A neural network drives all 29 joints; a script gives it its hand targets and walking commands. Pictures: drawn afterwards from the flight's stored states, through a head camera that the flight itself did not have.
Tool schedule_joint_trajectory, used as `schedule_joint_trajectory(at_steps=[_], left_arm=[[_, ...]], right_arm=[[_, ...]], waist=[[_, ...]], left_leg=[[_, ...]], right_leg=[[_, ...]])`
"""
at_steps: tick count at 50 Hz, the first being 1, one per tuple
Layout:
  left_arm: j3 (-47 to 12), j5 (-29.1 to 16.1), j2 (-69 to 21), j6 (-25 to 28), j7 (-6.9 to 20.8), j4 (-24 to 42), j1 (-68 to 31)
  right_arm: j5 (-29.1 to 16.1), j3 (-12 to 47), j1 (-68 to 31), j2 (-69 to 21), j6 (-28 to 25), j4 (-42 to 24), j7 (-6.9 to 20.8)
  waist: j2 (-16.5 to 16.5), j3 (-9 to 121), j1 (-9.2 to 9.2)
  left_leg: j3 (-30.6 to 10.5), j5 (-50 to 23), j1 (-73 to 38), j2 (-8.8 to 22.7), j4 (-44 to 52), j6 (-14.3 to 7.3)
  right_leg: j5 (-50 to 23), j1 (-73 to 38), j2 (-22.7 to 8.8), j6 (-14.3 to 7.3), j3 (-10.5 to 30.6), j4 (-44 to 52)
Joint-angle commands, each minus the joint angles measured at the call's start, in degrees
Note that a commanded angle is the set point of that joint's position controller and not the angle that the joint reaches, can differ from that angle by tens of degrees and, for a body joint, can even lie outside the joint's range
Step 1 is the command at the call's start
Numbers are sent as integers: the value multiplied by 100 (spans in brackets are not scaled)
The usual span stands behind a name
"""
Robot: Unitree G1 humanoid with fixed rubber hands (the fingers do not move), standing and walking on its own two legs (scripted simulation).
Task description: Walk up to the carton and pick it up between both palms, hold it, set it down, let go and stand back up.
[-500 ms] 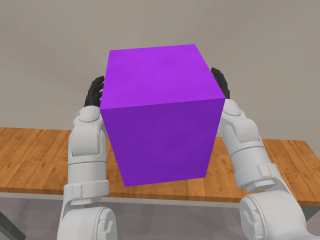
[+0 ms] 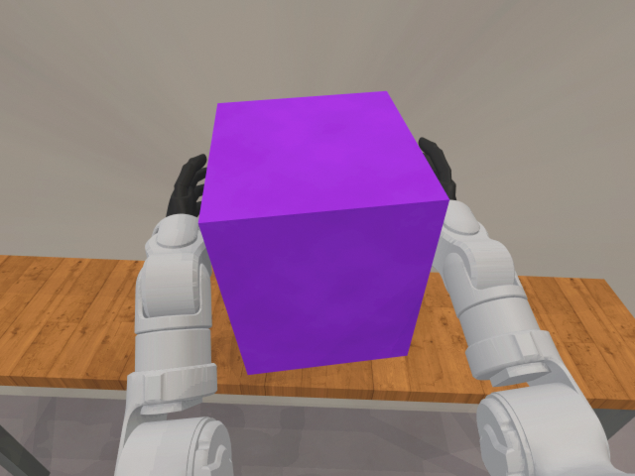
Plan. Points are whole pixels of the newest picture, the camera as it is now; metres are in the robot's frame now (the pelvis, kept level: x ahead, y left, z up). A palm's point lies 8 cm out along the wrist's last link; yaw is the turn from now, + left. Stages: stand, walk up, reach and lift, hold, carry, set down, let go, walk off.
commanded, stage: hold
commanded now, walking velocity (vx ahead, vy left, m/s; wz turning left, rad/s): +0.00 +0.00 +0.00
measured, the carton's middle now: (316, 234) +0.36 +0.00 +0.18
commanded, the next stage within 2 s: none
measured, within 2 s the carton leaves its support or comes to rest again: neither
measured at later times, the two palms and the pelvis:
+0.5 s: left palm (186, 221) +0.36 +0.15 +0.21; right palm (437, 205) +0.36 -0.14 +0.22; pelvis -0.01 +0.00 +0.00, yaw +0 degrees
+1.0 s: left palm (187, 221) +0.36 +0.15 +0.21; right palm (437, 202) +0.37 -0.14 +0.22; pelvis -0.01 +0.00 +0.00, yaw +0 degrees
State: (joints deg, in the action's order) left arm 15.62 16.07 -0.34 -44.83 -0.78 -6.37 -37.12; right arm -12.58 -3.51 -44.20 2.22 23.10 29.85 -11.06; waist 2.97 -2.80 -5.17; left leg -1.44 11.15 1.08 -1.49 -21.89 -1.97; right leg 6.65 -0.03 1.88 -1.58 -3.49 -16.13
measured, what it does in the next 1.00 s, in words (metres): stands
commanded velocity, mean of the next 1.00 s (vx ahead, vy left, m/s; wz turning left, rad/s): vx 0.00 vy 0.00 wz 0.00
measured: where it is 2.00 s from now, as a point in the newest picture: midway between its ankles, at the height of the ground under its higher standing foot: outside the picture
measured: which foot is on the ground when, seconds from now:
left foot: down 0.00-1.00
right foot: down 0.00-1.00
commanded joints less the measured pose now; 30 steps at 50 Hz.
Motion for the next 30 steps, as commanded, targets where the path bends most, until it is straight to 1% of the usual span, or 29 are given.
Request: schedule_joint_trajectory(at_steps=[1, 4, 9, 13, 16, 21, 23, 24, 27, 30], left_arm=[[-2836, -928, -3337, 383, 759, 717, -4391], [-2825, -911, -3359, 389, 767, 736, -4425], [-2757, -888, -3334, 392, 766, 605, -4428], [-2792, -924, -3364, 414, 730, 629, -4513], [-2785, -928, -3340, 431, 727, 577, -4511], [-2669, -886, -3311, 412, 749, 417, -4509], [-2693, -909, -3338, 428, 745, 467, -4624], [-2668, -892, -3336, 425, 741, 373, -4605], [-2652, -890, -3328, 443, 734, 377, -4635], [-2694, -929, -3329, 460, 722, 440, -4644]], right_arm=[[-483, 2181, -4413, -3497, -310, -1627, 473], [-454, 2150, -4406, -3489, -321, -1592, 490], [-427, 2130, -4518, -3506, -349, -1593, 504], [-439, 2130, -4573, -3525, -376, -1576, 515], [-411, 2122, -4561, -3552, -378, -1548, 516], [-367, 2046, -4612, -3543, -370, -1439, 522], [-363, 2015, -4658, -3571, -382, -1435, 529], [-346, 1993, -4681, -3561, -376, -1396, 526], [-349, 1979, -4669, -3574, -379, -1367, 532], [-371, 2010, -4622, -3572, -368, -1348, 521]], waist=[[-522, 2663, -116], [-546, 2662, -105], [-472, 2635, -68], [-541, 2697, -57], [-485, 2735, -64], [-473, 2605, -17], [-522, 2673, -35], [-519, 2634, -55], [-504, 2685, -42], [-510, 2753, -65]], left_leg=[[-12, -1552, -179, 39, 351, 344], [-3, -1483, -182, 45, 380, 341], [7, -1365, -122, 45, 418, 307], [7, -1356, -148, 52, 409, 306], [12, -1291, -133, 43, 417, 283], [33, -1016, 21, 41, 497, 234], [42, -1010, 23, 38, 491, 239], [37, -981, 13, 46, 493, 242], [33, -978, 38, 46, 492, 233], [27, -1118, -14, 37, 458, 254]], right_leg=[[-910, -861, 68, 271, 34, 41], [-799, -847, 70, 258, 30, 49], [-717, -842, 61, 273, 32, 60], [-670, -799, 64, 258, 28, 56], [-693, -812, 55, 271, 40, 52], [-490, -795, 29, 279, 52, 78], [-477, -813, 30, 277, 48, 75], [-457, -796, 32, 277, 46, 75], [-461, -806, 36, 278, 44, 61], [-604, -814, 38, 284, 44, 40]])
